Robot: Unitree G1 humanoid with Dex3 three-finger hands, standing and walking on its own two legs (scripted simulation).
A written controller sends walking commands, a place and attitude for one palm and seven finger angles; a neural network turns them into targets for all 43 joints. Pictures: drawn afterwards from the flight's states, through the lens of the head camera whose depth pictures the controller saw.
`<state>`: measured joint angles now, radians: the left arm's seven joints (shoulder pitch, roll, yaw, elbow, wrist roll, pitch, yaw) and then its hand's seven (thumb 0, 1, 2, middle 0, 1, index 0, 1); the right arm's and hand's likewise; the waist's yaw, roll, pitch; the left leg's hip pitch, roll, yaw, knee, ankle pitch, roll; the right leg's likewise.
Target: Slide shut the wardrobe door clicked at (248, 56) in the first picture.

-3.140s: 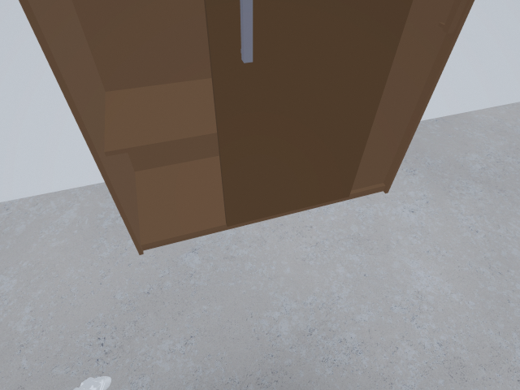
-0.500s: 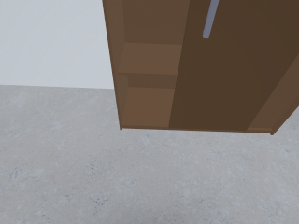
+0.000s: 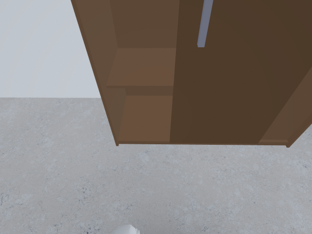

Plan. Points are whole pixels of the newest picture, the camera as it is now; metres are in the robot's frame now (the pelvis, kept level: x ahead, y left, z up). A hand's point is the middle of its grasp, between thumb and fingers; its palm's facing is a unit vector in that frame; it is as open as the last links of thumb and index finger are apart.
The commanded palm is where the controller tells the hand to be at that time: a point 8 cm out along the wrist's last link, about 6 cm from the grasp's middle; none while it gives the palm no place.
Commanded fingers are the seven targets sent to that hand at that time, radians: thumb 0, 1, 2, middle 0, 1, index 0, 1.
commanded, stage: take the last steps up to it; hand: right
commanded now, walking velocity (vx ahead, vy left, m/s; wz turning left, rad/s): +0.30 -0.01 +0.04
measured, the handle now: (206, 6) +0.84 -0.13 +0.23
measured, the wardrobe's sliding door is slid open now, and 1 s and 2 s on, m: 0.40 0.40 0.40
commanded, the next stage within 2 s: come to a stop and stand still in 0.64 s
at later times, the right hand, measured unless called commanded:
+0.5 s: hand (223, 225) +0.20 -0.18 -0.18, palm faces +0.08 +0.98 -0.19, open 7.2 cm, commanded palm none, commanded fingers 0.00 -0.90 -0.90 0.20 0.30 0.20 0.30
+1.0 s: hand (222, 165) +0.40 -0.22 -0.18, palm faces +0.01 +0.98 -0.22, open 7.3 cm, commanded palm none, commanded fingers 0.00 -0.90 -0.90 0.20 0.30 0.20 0.30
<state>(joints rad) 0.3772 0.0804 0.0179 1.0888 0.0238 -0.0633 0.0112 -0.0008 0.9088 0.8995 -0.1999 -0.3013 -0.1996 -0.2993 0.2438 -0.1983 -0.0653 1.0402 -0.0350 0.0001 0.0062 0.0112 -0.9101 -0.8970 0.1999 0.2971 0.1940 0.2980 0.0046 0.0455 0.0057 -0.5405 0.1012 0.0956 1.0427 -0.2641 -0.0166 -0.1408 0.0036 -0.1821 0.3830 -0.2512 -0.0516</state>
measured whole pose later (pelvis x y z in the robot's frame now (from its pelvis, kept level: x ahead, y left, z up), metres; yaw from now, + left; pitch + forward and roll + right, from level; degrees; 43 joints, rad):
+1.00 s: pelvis +0.35 -0.03 -0.01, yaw +0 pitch -1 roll -1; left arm 0.28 0.10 0.03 1.10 0.03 0.01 0.03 0.00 0.92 0.90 -0.20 -0.30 -0.20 -0.30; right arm 0.19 -0.18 -0.05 1.03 -0.03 0.04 -0.03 0.01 -0.92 -0.90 0.20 0.30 0.20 0.30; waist 0.02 0.03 0.08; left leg -0.37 0.05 0.07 0.71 -0.30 -0.01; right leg -0.13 -0.04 -0.20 0.47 -0.32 -0.03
